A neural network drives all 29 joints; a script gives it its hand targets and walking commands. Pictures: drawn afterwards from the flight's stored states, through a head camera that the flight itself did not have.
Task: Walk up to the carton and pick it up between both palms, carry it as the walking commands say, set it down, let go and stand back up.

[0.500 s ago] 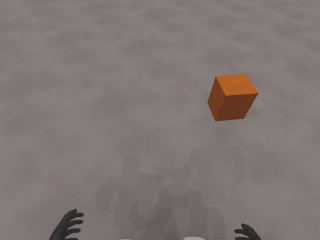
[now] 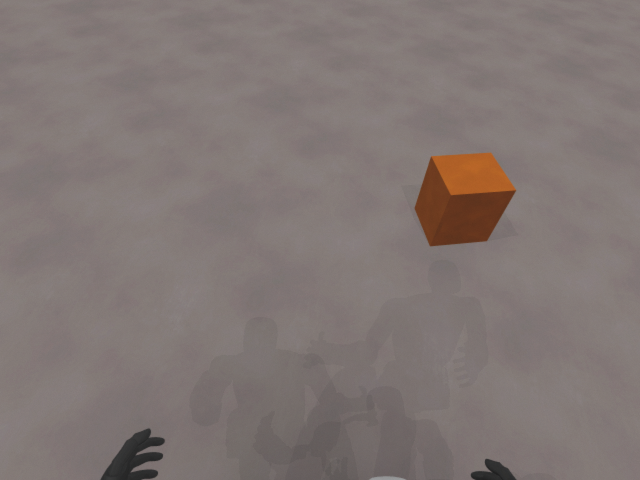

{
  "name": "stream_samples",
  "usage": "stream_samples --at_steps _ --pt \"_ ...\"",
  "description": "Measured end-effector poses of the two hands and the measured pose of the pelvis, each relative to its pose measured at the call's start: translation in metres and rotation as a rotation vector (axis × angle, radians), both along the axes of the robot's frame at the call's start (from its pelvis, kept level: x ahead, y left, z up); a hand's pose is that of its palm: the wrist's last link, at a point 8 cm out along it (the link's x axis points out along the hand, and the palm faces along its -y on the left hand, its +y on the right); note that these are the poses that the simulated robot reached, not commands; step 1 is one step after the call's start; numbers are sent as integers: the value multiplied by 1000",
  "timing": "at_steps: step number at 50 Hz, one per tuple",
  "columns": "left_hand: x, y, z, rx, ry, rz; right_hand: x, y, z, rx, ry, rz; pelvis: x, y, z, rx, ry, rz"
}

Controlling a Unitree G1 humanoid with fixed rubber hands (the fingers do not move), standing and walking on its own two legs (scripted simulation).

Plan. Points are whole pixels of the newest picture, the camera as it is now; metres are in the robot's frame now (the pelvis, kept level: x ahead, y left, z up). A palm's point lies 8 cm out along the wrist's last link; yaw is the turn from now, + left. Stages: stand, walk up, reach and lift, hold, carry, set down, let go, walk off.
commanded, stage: stand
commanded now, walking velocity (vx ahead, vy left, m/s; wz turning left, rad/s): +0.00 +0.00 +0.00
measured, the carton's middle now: (460, 200) +1.16 -0.60 -0.60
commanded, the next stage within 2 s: walk up in 1.00 s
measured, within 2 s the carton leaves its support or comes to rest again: neither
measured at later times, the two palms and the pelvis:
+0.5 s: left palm out of the picture +0.11 +0.27 -0.10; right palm out of the picture +0.07 -0.24 -0.12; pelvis -0.01 +0.01 +0.00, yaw +0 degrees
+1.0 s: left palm out of the picture +0.09 +0.28 -0.11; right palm out of the picture +0.06 -0.24 -0.11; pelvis -0.02 +0.02 +0.00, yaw +0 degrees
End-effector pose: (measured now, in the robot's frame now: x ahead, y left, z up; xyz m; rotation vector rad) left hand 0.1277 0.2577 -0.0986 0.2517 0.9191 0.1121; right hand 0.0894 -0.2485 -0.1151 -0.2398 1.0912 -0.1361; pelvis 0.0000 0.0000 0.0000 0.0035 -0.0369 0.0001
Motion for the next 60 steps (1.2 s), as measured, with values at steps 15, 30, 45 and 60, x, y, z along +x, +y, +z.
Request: stream_samples --at_steps 15,30,45,60 --pt "-13 5 -4 -1 21 11 -11 3 -1 -4 14 -3 -6 3 0 -4 -9 0" --pt "-26 10 -8 -5 47 22 -20 6 -1 -7 29 -6 -12 7 1 -10 -16 0" --pt "-38 18 -11 -10 72 33 -29 11 1 -13 45 -8 -17 14 3 -18 -19 0" --pt "-52 22 -10 -12 99 43 -37 15 4 -15 58 -7 -23 17 7 -24 -14 0"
